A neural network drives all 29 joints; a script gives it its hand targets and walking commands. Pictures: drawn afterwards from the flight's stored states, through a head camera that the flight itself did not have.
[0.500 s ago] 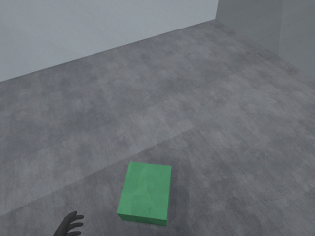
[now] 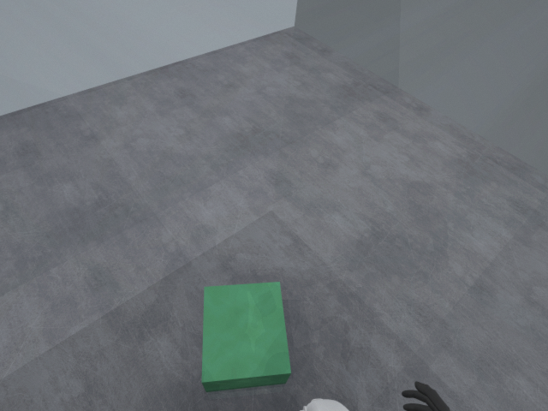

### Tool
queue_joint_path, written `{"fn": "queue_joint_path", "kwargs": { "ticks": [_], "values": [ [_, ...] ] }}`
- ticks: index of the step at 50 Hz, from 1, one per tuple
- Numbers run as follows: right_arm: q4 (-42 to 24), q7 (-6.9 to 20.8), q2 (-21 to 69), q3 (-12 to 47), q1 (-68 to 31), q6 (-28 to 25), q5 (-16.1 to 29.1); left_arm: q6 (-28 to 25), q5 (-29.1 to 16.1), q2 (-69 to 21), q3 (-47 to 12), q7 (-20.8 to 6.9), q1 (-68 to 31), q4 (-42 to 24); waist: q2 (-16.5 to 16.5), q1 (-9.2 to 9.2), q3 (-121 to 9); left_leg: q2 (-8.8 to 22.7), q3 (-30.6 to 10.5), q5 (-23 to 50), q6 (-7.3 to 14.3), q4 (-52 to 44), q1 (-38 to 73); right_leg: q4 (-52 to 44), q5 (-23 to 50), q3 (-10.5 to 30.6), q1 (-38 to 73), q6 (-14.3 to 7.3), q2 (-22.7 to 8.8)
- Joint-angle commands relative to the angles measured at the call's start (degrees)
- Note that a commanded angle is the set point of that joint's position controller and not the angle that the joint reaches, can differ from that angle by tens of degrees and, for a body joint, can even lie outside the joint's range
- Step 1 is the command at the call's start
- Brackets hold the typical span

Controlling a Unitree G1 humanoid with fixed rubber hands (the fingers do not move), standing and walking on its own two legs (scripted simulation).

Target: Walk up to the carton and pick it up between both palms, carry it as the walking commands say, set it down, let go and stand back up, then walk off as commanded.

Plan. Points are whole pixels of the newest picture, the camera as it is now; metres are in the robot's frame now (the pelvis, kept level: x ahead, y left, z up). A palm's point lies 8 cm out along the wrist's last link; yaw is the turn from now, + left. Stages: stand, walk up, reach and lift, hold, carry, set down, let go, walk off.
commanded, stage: walk off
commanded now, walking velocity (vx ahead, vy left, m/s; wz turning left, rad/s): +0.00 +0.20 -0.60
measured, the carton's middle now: (244, 334) +0.44 +0.07 -0.69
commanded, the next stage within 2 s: none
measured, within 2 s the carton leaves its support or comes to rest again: neither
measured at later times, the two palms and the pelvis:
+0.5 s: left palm (25, 384) +0.17 +0.35 -0.07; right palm out of the picture +0.03 -0.19 -0.11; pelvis +0.01 +0.10 +0.01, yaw -18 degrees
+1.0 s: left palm (75, 288) +0.33 +0.36 -0.11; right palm out of the picture -0.02 -0.02 -0.12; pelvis +0.07 +0.23 -0.01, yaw -37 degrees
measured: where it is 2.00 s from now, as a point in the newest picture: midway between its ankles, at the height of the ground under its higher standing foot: (113, 391)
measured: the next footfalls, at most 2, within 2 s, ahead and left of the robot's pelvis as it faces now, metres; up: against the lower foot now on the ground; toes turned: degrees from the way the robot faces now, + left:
right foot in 0.24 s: +0.00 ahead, -0.03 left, +0.00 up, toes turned -16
left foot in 0.66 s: +0.14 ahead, +0.28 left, +0.00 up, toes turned -21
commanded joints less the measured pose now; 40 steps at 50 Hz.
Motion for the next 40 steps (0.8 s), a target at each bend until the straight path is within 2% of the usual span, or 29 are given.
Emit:
{"fn": "queue_joint_path", "kwargs": {
  "ticks": [1,4,7,9,10,11,12,13,14,15,16,17,18,20,22,25,27,29,30,31,32,33,34,35,36,37,38,40],
  "values": [
    [-3.4,-1.5,-6.9,-2.1,0.0,-1.2,0.1,-0.4,-0.2,4.0,1.1,-1.0,1.2,-2.4,14.1,-1.21,-4.6,10.4,-5.0,14.5,6.9,-11.8,6.1,4.8,2.9,-4.7,-2.5,1.0,-0.5],
    [-1.8,-2.4,-6.4,-2.1,3.7,-1.1,-0.3,-0.3,-0.3,1.1,-0.1,-1.4,-3.2,-3.8,14.3,-3.61,-4.0,12.1,-5.1,14.9,9.3,-11.1,9.9,-5.1,0.5,-7.3,-2.2,0.5,-1.7],
    [-0.1,-2.4,-7.2,-2.4,6.3,-1.0,-0.8,-0.5,-0.7,-1.2,-1.4,-1.4,-5.6,-5.3,13.9,-4.85,-5.2,13.7,-3.9,22.4,10.5,-8.4,10.0,-17.4,-3.7,-9.4,4.8,-1.4,-1.5],
    [1.0,-2.2,-8.0,-2.7,7.0,-0.7,-0.7,-0.8,-1.1,-1.9,-1.8,-1.3,-4.4,-5.2,12.8,-4.19,-6.0,14.1,-3.0,27.8,10.7,-5.8,9.8,-24.5,-1.4,-10.6,9.3,-2.4,-0.8],
    [1.4,-2.2,-8.1,-2.8,6.9,-0.6,-0.5,-1.3,-1.1,-2.2,-2.0,-1.1,-3.2,-5.1,11.2,-2.99,-6.5,13.1,-1.0,27.2,9.6,-3.0,8.0,-30.3,2.8,-11.1,13.3,-2.9,-0.6],
    [1.8,-2.2,-8.6,-3.0,6.6,-0.4,0.0,-2.0,-0.8,-2.0,-2.1,-0.8,-0.4,-4.8,9.3,-0.64,-7.0,11.7,1.9,23.4,7.2,0.8,3.4,-39.3,11.4,-10.7,20.5,-3.1,-0.9],
    [1.9,-2.2,-8.0,-3.0,7.7,-0.6,0.4,-2.7,-0.1,2.0,-1.1,-0.3,4.4,-4.3,2.8,2.61,-8.7,8.7,5.1,14.7,2.4,9.1,-7.9,-47.4,15.6,-1.1,33.4,-3.7,-7.8],
    [-3.0,-1.7,-4.2,-1.9,5.8,-0.8,0.5,-2.5,0.5,13.3,1.8,0.3,7.1,-5.5,-17.9,3.84,-7.5,0.0,5.8,-20.2,-3.1,21.8,-26.7,-49.9,33.0,29.4,38.1,-12.1,-32.5],
    [-3.5,-1.6,-9.1,-3.2,-0.5,0.3,-0.9,-1.6,-0.5,12.0,2.1,1.2,11.2,-3.3,-7.8,6.81,-7.0,2.1,-4.3,-19.6,-4.7,30.9,-24.5,-47.8,44.0,27.2,32.0,-17.8,-33.4],
    [-3.5,-1.3,-8.9,-3.5,-0.8,0.9,-0.3,-1.2,-0.6,9.0,1.1,1.7,8.5,-3.1,-4.9,4.2,-3.7,2.3,-5.8,-15.3,-5.9,35.6,-24.3,-47.2,43.8,22.2,27.9,-17.5,-29.8],
    [-2.5,-0.8,-8.4,-3.5,-0.1,1.0,-0.1,-1.1,-0.6,7.0,0.5,1.6,3.2,-3.4,-2.6,1.1,-0.8,2.7,-7.1,-9.3,-6.5,35.0,-23.7,-48.3,39.2,16.6,24.4,-14.6,-24.6],
    [-2.2,-0.5,-8.6,-3.8,0.8,1.0,-0.3,-1.3,-0.7,6.6,0.2,1.5,-0.7,-4.5,-3.7,-0.91,-0.6,2.7,-7.4,-5.3,-6.9,33.7,-23.0,-48.4,37.0,13.0,23.9,-11.7,-20.5],
    [-1.0,0.0,-8.5,-3.8,3.1,1.2,-0.7,-1.8,-0.8,6.0,-0.2,1.3,-2.5,-4.9,-4.9,-1.46,-1.9,2.1,-6.5,-2.3,-7.2,33.9,-20.7,-47.4,40.6,9.9,23.3,-10.6,-17.9],
    [-0.5,0.9,-7.4,-3.5,4.3,1.4,-0.4,-2.6,-0.4,6.1,-0.2,0.9,-1.8,-4.5,-4.2,-1.63,-5.1,0.8,-5.6,0.2,-7.1,34.3,-18.3,-45.8,43.7,7.5,23.2,-9.1,-15.8],
    [-1.4,1.4,-5.9,-3.1,2.5,1.7,0.1,-2.9,-0.3,7.5,0.3,0.6,-0.4,-3.8,-5.1,-0.95,-5.4,0.4,-5.2,0.6,-7.3,31.3,-17.5,-45.7,40.3,7.2,21.8,-8.4,-14.6],
    [-2.9,1.7,-5.2,-2.7,-1.2,1.9,0.5,-2.5,0.2,9.1,1.1,0.3,1.8,-3.2,-9.5,1.29,-3.2,-0.6,-4.2,-0.5,-7.5,22.8,-16.7,-46.6,28.1,9.1,19.0,-8.2,-13.3],
    [-3.6,1.7,-5.3,-2.7,-2.6,1.8,0.6,-2.1,0.3,10.2,1.5,0.0,1.8,-3.3,-11.4,2.01,-2.7,-1.7,-3.8,-2.0,-7.3,16.7,-13.2,-46.3,21.3,10.3,16.5,-7.9,-12.6],
    [-3.8,1.4,-5.6,-2.9,-2.1,1.6,0.6,-2.0,0.3,11.5,2.0,-0.1,0.3,-3.9,-12.9,1.54,-3.1,-2.4,-3.9,-3.9,-6.7,10.7,-7.7,-45.8,20.2,12.5,13.5,-7.4,-13.2],
    [-3.5,1.0,-6.0,-3.1,-0.3,1.4,0.5,-2.0,0.3,12.0,2.2,0.0,-1.0,-4.3,-13.6,0.53,-3.7,-2.6,-4.2,-4.5,-6.0,7.1,-3.8,-45.1,22.0,13.7,11.9,-6.5,-13.7],
    [-2.6,0.5,-6.3,-3.4,2.9,1.2,0.4,-2.0,0.3,12.0,2.2,0.1,-2.4,-4.8,-12.9,-1.11,-4.4,-2.8,-4.1,-2.6,-5.3,1.2,1.8,-43.1,23.3,14.7,10.1,-4.9,-13.5],
    [-0.9,0.0,-6.6,-3.7,7.1,0.8,0.1,-2.2,0.3,10.8,1.9,0.3,-3.0,-4.8,-10.0,-3.43,-5.1,-2.8,-3.5,1.8,-4.5,-6.3,8.7,-39.6,23.2,14.3,7.4,-3.2,-12.1],
    [0.4,-0.4,-9.2,-4.3,10.7,0.1,-0.7,-2.5,0.7,7.1,1.0,0.4,-0.4,-4.5,-2.4,-4.43,-7.7,2.4,-6.7,1.6,-3.6,-9.9,17.3,-32.3,15.4,11.1,2.3,-1.7,-7.7],
    [-0.7,-0.2,-14.1,-4.5,11.0,-0.4,-1.0,-2.4,1.5,0.2,-0.2,0.5,4.2,-4.4,14.2,-2.32,-9.5,17.3,-19.0,6.1,-1.7,-11.4,19.7,-17.7,-7.5,4.1,-3.3,0.0,0.9],
    [-1.9,0.0,-18.8,-5.3,7.4,-0.2,-0.4,-1.7,-0.1,-0.3,-0.4,1.3,2.0,-6.1,29.1,-3.98,-9.6,21.3,-22.6,8.1,4.4,-16.0,8.3,-6.6,-12.5,-0.1,-4.9,0.7,2.6],
    [-3.1,0.4,-14.0,-3.9,3.4,-0.4,-0.1,-1.0,0.0,3.5,0.5,1.4,-0.6,-5.4,23.8,-2.89,-5.8,17.9,-20.0,6.3,5.6,-17.3,4.1,1.6,-8.8,0.4,-4.2,-0.7,0.8],
    [-3.3,0.4,-10.0,-2.7,0.5,-0.5,0.1,-0.7,0.1,5.5,1.2,0.9,-2.2,-4.6,18.1,-2.24,-3.7,14.6,-14.1,5.7,5.0,-16.0,1.3,4.1,-4.1,0.4,-3.7,-1.5,0.7],
    [-3.3,0.1,-8.6,-2.2,-1.4,-0.5,-0.2,-0.5,-0.2,6.2,1.5,0.3,-0.8,-3.1,15.7,-0.86,-3.8,11.9,-9.8,8.0,4.4,-14.4,2.2,5.4,-0.8,-0.5,-2.9,-1.2,0.4],
    [-3.3,-1.1,-7.6,-2.2,-1.6,-1.0,0.1,-0.4,-0.2,5.1,1.4,-0.8,1.4,-1.4,14.8,-0.59,-4.6,10.3,-5.3,14.5,6.2,-12.2,5.0,6.1,2.2,-3.7,-2.3,0.5,-0.3]
  ]
}}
